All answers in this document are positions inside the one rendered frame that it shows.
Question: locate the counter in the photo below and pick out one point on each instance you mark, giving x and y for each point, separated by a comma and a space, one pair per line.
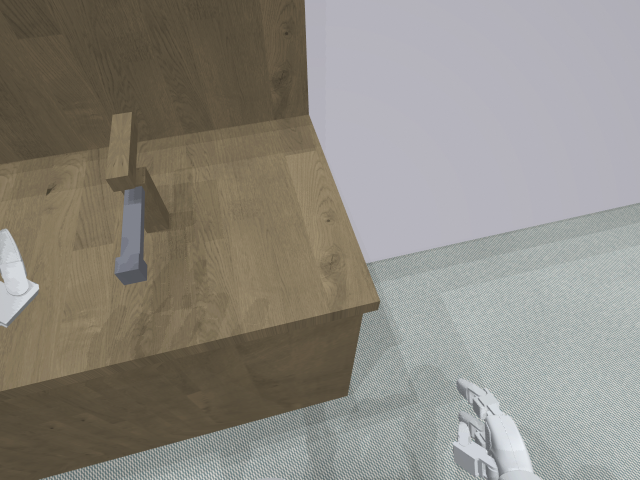
256, 284

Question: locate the robot left hand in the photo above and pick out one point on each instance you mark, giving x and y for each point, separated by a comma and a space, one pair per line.
17, 292

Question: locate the robot right hand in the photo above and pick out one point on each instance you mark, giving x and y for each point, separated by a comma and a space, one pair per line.
498, 446

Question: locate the tap lever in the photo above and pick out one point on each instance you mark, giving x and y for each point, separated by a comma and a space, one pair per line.
130, 267

